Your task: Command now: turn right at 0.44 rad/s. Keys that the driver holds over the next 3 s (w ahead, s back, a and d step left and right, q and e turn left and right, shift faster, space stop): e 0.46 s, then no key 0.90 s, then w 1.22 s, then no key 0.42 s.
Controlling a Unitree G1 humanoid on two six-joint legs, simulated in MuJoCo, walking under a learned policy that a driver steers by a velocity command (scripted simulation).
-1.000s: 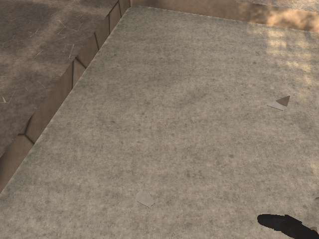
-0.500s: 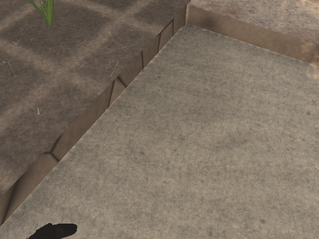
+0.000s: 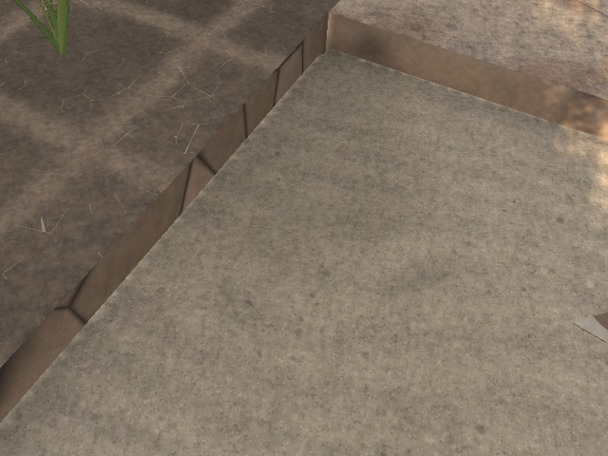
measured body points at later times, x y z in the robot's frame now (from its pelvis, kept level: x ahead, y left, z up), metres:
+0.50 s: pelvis -0.02 -0.05 +0.00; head +0.02 -0.08 +0.45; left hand +0.22 +0.17 -0.07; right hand +0.05 -0.37 -0.11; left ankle +0.03 +0.11 -0.66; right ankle -0.01 -0.14 -0.74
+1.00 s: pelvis +0.00 -0.02 -0.01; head +0.00 -0.02 +0.44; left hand +0.22 +0.17 -0.11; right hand +0.05 -0.30 -0.11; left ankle +0.04 +0.09 -0.74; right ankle -0.02 -0.14 -0.74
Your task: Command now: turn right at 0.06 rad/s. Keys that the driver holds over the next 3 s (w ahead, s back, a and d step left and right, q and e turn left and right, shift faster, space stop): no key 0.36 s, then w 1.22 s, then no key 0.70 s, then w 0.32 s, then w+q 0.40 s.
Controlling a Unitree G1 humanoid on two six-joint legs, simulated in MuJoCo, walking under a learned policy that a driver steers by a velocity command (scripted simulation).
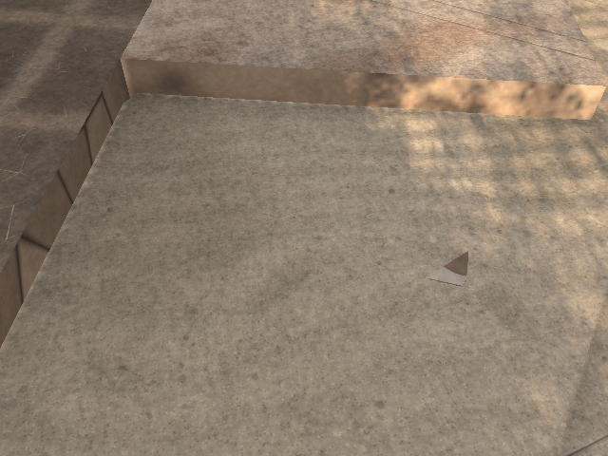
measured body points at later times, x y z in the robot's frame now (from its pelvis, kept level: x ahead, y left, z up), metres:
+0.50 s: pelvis +0.02 +0.00 +0.00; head +0.02 +0.00 +0.45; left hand +0.15 +0.25 -0.11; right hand +0.12 -0.25 -0.12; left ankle +0.00 +0.12 -0.73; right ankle +0.03 -0.12 -0.73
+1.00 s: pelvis +0.21 +0.00 +0.00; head +0.24 -0.01 +0.45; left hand +0.17 +0.27 -0.12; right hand +0.46 -0.20 -0.08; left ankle +0.39 +0.13 -0.70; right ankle +0.05 -0.12 -0.73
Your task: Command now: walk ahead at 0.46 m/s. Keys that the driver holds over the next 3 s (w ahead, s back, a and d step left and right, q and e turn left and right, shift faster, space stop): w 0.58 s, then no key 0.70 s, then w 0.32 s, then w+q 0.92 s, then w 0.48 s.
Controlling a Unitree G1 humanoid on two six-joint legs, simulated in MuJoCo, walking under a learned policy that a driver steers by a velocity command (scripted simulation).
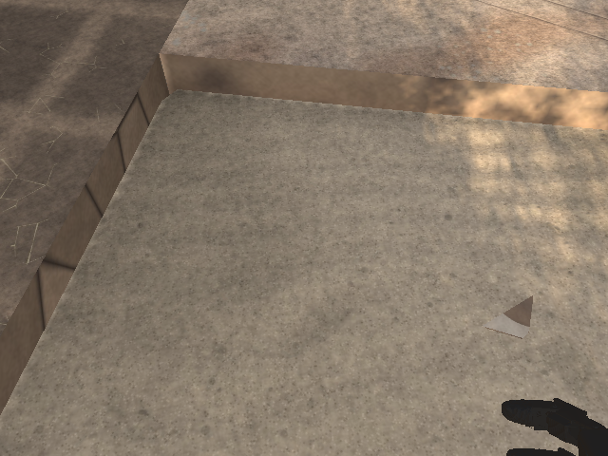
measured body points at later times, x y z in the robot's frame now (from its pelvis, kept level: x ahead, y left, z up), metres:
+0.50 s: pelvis +0.28 +0.04 +0.01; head +0.30 +0.04 +0.46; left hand +0.49 +0.27 -0.08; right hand +0.28 -0.24 -0.11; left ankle +0.19 +0.12 -0.73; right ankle +0.47 -0.13 -0.68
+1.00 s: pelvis +0.48 -0.01 +0.01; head +0.50 -0.01 +0.46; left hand +0.59 +0.25 -0.11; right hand +0.62 -0.27 -0.11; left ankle +0.55 +0.14 -0.72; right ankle +0.50 -0.10 -0.73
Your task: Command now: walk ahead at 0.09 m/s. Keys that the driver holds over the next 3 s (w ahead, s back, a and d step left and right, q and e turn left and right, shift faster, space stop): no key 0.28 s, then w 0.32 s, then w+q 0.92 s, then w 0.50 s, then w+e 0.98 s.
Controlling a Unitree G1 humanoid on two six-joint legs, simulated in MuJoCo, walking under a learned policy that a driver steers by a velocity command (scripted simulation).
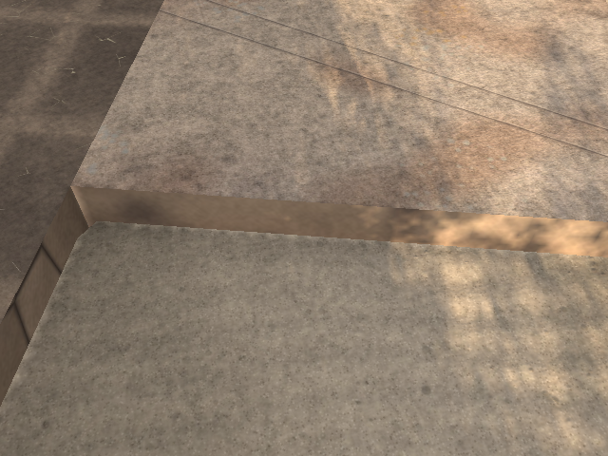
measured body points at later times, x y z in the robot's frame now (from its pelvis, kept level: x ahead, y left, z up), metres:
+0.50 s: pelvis +0.08 +0.02 -0.01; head +0.08 +0.02 +0.44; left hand +0.13 +0.29 -0.15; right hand +0.14 -0.24 -0.15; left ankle +0.06 +0.14 -0.74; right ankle +0.03 -0.09 -0.74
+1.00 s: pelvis +0.28 +0.06 -0.03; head +0.31 +0.06 +0.42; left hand +0.21 +0.31 -0.17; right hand +0.53 -0.15 -0.12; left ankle +0.38 +0.14 -0.74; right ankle +0.08 -0.10 -0.66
